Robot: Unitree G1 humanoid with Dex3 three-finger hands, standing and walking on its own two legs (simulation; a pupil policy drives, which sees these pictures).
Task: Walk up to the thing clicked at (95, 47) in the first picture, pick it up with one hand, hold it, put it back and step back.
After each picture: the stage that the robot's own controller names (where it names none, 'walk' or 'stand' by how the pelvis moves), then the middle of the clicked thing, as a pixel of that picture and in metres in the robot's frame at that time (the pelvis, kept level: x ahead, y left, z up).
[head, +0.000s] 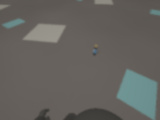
stand; (95, 50) +1.36 -0.12 -0.66
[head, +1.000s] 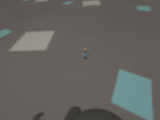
walk; (85, 53) +1.23 +0.17 -0.64
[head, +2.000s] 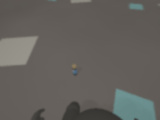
walk; (74, 70) +0.74 +0.27 -0.64
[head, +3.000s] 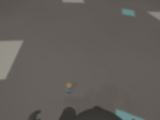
walk; (69, 88) +0.43 +0.20 -0.64
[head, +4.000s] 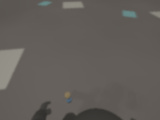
stand; (68, 97) +0.34 +0.23 -0.64
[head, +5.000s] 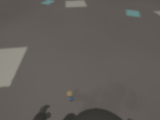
stand; (70, 96) +0.35 +0.22 -0.65
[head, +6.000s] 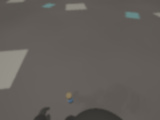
stand; (69, 98) +0.35 +0.23 -0.66
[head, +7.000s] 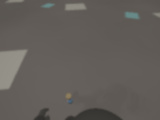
stand; (69, 98) +0.34 +0.23 -0.66
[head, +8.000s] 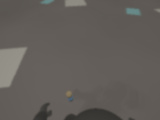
go down; (69, 96) +0.35 +0.22 -0.65
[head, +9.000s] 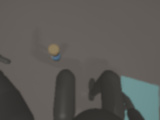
go down; (55, 54) +0.45 +0.23 -0.25
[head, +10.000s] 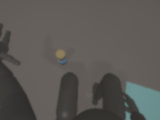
close in; (62, 58) +0.45 +0.21 -0.27
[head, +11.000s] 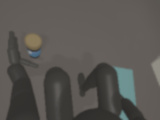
close in; (34, 48) +0.45 +0.25 -0.17
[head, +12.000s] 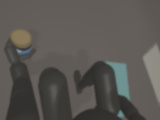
close; (24, 47) +0.44 +0.27 -0.17
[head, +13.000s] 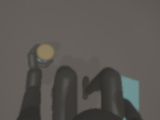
lift; (44, 56) +0.37 +0.26 -0.13
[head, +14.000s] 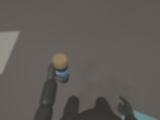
lift; (62, 70) +0.32 +0.18 +0.04
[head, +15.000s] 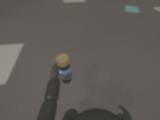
hold; (65, 70) +0.33 +0.17 +0.05
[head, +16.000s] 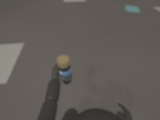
hold; (65, 71) +0.33 +0.17 +0.04
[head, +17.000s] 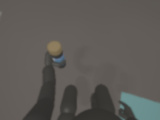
crouch; (58, 57) +0.42 +0.19 -0.03
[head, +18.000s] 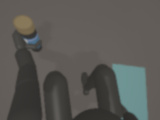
lower; (31, 38) +0.51 +0.25 -0.12
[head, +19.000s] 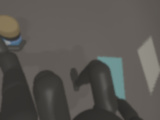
lower; (12, 38) +0.49 +0.27 -0.18
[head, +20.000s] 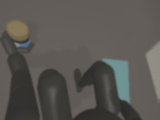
lower; (22, 40) +0.47 +0.26 -0.18
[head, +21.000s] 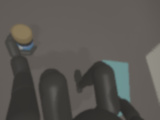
lower; (25, 43) +0.46 +0.26 -0.18
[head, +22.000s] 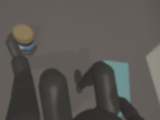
rest; (26, 43) +0.46 +0.25 -0.18
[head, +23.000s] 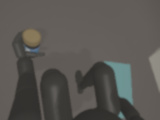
open; (32, 46) +0.45 +0.24 -0.18
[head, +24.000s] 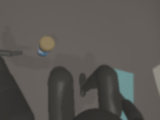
stand; (44, 48) +0.43 +0.22 -0.19
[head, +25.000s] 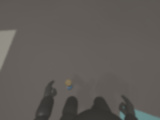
stand; (69, 85) +0.38 +0.18 -0.53
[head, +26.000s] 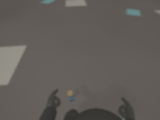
stand; (71, 96) +0.36 +0.19 -0.60
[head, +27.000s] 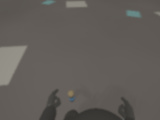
stand; (71, 96) +0.36 +0.18 -0.60
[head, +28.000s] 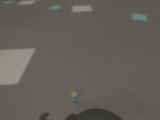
stand; (74, 97) +0.38 +0.18 -0.65
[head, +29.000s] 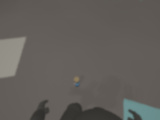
walk; (76, 82) +0.46 +0.14 -0.63
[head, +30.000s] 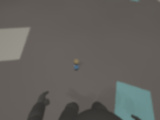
walk; (76, 65) +0.73 +0.17 -0.62
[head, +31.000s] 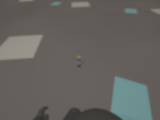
stand; (79, 61) +1.01 +0.22 -0.64
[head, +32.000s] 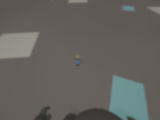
stand; (77, 60) +0.98 +0.20 -0.66
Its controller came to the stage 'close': yes
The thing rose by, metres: 0.70
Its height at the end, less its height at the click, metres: +0.00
